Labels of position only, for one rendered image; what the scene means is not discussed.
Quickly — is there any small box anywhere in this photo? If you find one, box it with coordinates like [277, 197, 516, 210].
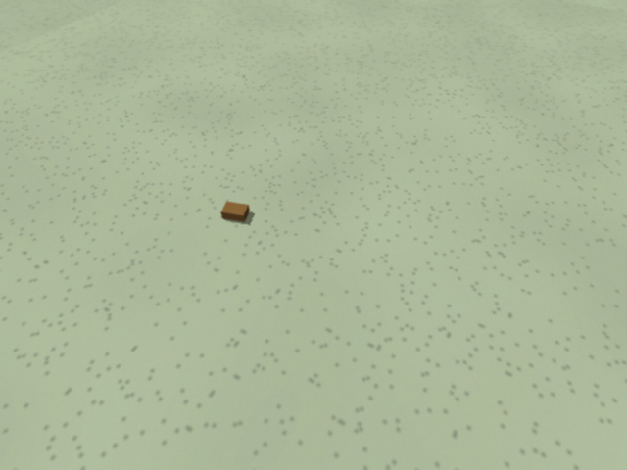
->
[221, 202, 250, 222]

